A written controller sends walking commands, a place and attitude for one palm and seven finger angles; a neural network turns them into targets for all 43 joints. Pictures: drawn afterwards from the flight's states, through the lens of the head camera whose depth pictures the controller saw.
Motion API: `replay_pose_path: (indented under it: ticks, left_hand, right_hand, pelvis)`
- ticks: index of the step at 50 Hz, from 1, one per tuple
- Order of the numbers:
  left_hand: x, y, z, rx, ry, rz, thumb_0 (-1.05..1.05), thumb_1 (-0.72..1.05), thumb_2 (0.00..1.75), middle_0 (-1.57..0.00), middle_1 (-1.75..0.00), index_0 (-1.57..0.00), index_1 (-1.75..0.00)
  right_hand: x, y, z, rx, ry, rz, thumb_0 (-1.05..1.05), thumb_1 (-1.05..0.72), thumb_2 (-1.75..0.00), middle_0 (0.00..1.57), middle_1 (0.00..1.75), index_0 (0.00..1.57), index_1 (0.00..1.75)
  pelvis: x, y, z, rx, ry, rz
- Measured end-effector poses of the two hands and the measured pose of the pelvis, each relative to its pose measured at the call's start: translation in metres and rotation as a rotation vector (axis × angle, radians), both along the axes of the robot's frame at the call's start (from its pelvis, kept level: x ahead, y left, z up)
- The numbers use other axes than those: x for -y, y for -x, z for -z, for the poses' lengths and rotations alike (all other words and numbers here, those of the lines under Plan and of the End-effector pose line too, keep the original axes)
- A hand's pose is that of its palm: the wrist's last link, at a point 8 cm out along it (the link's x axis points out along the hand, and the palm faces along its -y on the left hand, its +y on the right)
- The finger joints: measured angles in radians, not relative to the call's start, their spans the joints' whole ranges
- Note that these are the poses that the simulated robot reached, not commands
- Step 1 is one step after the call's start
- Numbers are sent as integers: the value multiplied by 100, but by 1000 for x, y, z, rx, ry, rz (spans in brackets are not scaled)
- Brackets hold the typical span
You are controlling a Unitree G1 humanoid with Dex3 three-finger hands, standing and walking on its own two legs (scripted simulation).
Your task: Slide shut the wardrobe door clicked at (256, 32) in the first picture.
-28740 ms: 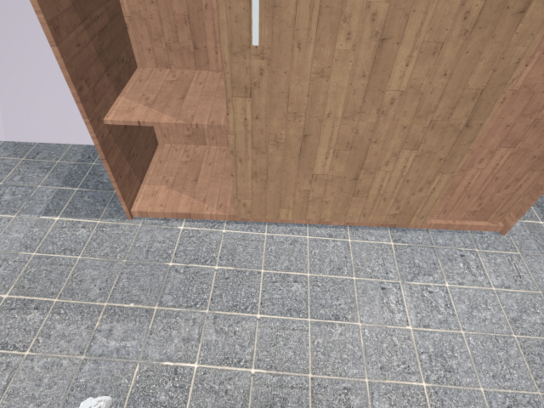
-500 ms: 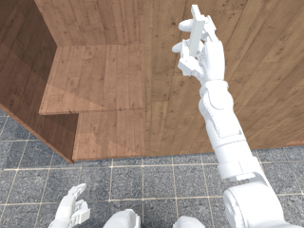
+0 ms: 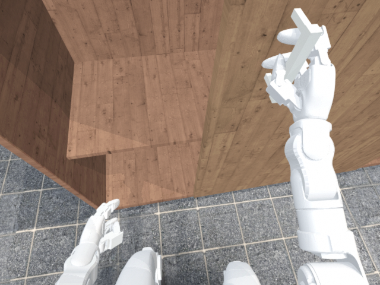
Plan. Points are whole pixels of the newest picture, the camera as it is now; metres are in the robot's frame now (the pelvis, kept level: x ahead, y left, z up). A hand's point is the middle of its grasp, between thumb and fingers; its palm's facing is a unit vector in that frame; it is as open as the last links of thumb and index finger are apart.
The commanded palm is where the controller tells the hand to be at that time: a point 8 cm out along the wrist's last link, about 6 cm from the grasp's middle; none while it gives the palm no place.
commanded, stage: step sideways, sliding the door along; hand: right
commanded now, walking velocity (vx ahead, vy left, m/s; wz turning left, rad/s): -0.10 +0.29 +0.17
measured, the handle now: (286, 61) +0.44 -0.18 +0.19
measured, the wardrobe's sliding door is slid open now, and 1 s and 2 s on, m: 0.43 0.16 0.01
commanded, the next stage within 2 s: none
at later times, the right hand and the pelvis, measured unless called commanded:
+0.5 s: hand (206, 91) +0.38 -0.04 +0.19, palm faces +0.17 +0.99 -0.01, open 5.8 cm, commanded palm +0.34 +0.01 +0.19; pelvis +0.04 +0.09 +0.01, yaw +2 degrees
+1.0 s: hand (103, 109) +0.35 +0.11 +0.18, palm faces -0.26 +0.97 -0.02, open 6.0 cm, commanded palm +0.34 +0.09 +0.19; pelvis +0.03 +0.12 +0.00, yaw +5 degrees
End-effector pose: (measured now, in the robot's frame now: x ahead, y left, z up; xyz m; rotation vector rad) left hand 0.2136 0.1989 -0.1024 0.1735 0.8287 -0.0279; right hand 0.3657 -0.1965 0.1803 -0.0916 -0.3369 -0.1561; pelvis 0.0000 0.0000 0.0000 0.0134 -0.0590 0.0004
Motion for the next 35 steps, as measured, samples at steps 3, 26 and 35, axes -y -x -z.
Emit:
replay_pose_path:
  ticks: [3, 26, 35]
  left_hand:
    - [-22, -7, 3, 6, 16, 21, 1, 91, 90, -20, -30, -20, -30]
    - [-80, -40, -20, 117, 42, 56, 1, 91, 90, -19, -30, -20, -30]
    - [-90, -56, -10, 152, 54, 31, 1, 91, 90, -20, -30, -20, -30]
  right_hand:
    - [-10, 1, 0, 6, 11, 40, -2, -79, -87, 45, 140, 22, 140]
    - [-113, 15, 0, 5, -54, -6, 1, -81, -83, 45, 140, 23, 136]
    - [-167, 21, 1, 13, -72, -93, 1, -81, -84, 45, 140, 22, 132]
  pelvis:
    - [-23, -8, 3, 8, -8, 2]
    - [-90, -42, -10, -13, -21, -37]
    - [-98, -41, -4, -67, 11, -35]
